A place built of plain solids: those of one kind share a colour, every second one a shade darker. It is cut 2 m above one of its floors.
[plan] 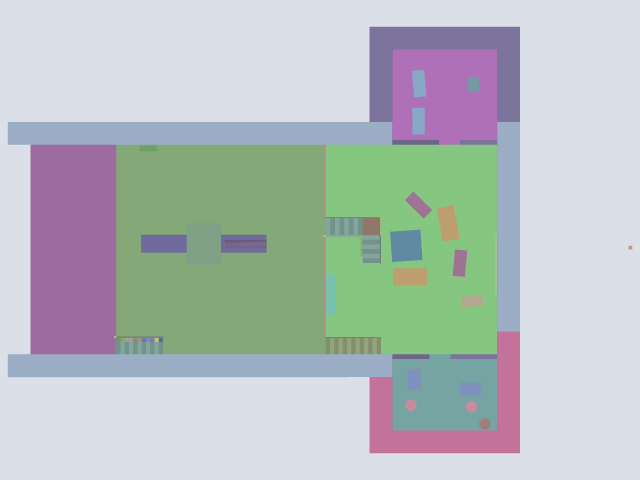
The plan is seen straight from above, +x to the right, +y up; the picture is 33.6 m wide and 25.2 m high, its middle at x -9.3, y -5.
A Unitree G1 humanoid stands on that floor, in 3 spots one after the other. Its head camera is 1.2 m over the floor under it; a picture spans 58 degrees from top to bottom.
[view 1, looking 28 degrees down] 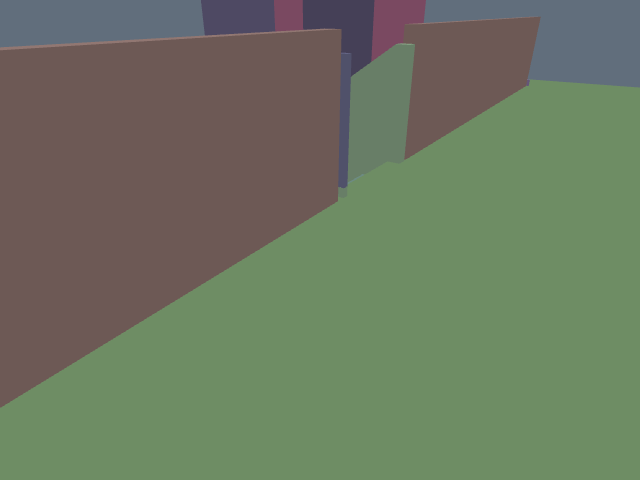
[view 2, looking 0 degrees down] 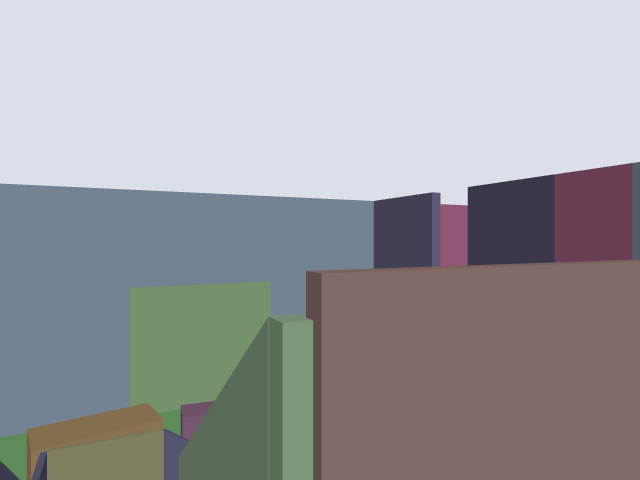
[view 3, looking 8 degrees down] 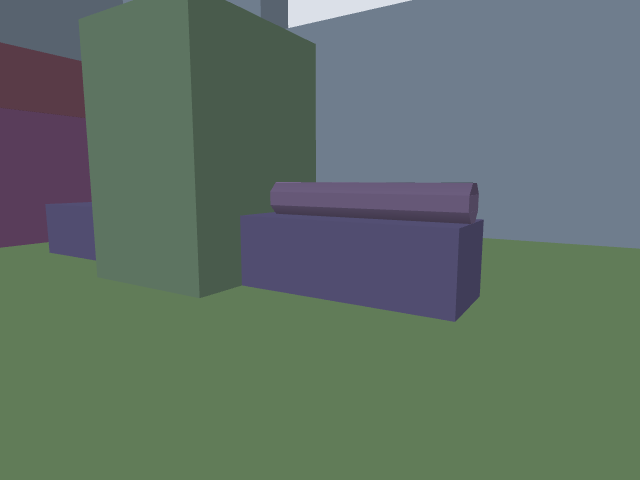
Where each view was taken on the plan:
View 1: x -10.60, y -1.30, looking -56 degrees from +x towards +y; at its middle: floor_saw_floorboards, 2.56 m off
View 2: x -10.29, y -4.30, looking -26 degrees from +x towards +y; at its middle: wall_stone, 11.45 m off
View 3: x -11.20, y -9.28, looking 122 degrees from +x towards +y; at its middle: rolls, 4.29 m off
